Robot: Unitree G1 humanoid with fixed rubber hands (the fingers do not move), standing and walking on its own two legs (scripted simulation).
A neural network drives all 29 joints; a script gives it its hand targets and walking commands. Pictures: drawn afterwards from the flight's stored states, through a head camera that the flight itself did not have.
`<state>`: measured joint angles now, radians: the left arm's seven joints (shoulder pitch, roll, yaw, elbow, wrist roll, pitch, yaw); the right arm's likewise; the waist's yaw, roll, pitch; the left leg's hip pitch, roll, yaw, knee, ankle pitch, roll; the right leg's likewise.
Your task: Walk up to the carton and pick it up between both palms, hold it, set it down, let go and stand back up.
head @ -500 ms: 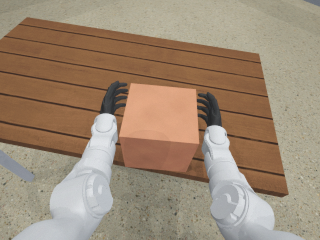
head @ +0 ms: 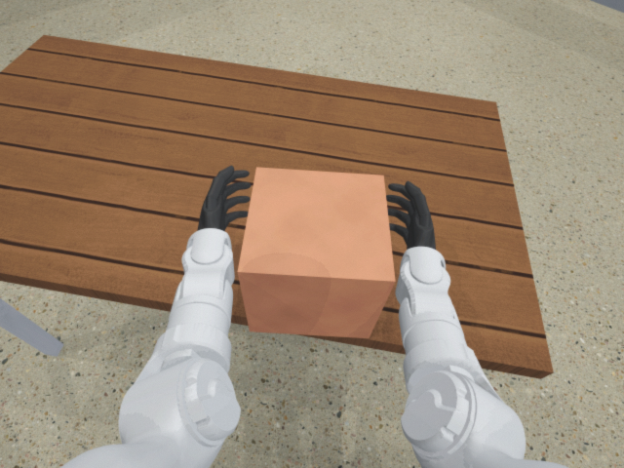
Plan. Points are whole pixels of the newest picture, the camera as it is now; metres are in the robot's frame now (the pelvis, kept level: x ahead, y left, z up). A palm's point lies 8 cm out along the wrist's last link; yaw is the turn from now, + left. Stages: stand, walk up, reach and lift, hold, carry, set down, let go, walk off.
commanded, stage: reach and lift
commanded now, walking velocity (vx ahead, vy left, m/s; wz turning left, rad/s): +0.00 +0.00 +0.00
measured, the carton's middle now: (314, 255) +0.40 +0.04 -0.01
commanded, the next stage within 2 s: none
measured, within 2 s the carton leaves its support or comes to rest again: leaves its support in 1.24 s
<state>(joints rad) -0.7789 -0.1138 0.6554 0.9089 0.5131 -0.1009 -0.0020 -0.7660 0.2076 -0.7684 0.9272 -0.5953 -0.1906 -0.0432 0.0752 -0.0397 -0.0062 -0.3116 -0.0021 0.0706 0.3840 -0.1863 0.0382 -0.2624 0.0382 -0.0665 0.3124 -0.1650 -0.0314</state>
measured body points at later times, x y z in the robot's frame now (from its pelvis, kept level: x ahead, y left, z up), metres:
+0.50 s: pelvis +0.00 +0.00 +0.00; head +0.06 +0.02 +0.45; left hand +0.41 +0.18 +0.05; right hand +0.42 -0.10 +0.05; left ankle +0.00 +0.09 -0.75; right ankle -0.01 -0.09 -0.75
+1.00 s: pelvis +0.01 +0.00 +0.00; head +0.05 +0.03 +0.45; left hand +0.40 +0.19 +0.05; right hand +0.41 -0.09 +0.05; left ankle +0.00 +0.09 -0.75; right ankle -0.01 -0.09 -0.75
